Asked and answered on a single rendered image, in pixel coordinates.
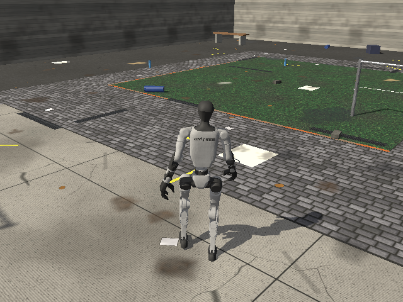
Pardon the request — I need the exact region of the right robot shin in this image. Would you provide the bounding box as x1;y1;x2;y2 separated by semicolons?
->
209;210;219;253

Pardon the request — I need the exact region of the robot right forearm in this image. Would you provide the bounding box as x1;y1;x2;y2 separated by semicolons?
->
226;151;236;172

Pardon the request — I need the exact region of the robot left hand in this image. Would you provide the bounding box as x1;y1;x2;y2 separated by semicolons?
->
160;181;174;200

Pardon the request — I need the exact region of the robot right upper arm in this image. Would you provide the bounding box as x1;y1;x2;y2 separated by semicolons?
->
217;128;233;161

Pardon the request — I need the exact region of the robot right hand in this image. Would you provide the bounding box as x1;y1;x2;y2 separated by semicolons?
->
223;169;237;181

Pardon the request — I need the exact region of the robot left upper arm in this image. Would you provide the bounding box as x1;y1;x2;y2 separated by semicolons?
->
173;127;191;163

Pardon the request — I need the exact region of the robot left forearm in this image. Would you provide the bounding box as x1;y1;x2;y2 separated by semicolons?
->
163;152;179;184

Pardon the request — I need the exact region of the robot right thigh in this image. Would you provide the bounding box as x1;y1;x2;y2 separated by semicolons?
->
208;176;222;221

